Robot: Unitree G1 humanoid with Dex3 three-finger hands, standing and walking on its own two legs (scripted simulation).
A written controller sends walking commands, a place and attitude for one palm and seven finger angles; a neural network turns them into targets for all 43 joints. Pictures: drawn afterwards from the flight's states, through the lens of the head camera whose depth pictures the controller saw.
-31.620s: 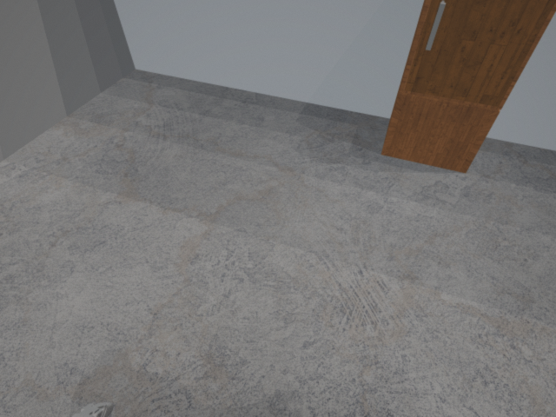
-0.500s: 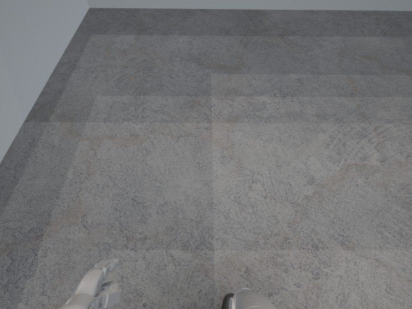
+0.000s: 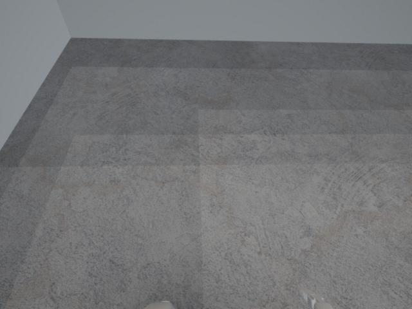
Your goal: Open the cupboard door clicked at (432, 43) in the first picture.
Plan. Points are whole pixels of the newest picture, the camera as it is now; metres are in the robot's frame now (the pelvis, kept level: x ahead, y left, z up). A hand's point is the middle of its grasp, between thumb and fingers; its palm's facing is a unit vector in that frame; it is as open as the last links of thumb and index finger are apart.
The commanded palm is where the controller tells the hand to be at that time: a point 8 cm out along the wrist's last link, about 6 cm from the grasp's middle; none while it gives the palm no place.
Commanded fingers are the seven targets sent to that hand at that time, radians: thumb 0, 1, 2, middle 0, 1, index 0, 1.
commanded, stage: walk to a spot facing it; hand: left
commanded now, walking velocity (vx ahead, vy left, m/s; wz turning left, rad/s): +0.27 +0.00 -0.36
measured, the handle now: out of the picture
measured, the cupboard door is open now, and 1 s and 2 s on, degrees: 39 39 39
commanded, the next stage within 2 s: turn to face it in 0.04 s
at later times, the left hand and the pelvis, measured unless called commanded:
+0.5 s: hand (159, 246) +0.27 +0.14 -0.16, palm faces +0.11 -0.98 -0.19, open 7.3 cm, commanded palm none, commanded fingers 0.00 0.90 0.90 -0.20 -0.30 -0.20 -0.30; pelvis +0.19 -0.05 +0.01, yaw +6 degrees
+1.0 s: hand (155, 236) +0.29 +0.15 -0.14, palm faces +0.38 -0.87 -0.30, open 7.4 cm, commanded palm none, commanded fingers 0.00 0.90 0.90 -0.20 -0.30 -0.20 -0.30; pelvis +0.27 -0.08 +0.00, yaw +23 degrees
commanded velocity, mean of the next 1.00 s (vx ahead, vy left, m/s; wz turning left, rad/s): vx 0.02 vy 0.00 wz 0.48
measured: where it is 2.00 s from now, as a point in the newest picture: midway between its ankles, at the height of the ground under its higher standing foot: (234, 283)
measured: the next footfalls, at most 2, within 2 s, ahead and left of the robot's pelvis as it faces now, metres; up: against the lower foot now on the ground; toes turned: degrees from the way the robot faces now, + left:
right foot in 0.30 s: +0.23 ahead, -0.17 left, +0.00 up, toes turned -10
left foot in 0.60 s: +0.27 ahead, +0.08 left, +0.00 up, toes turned +19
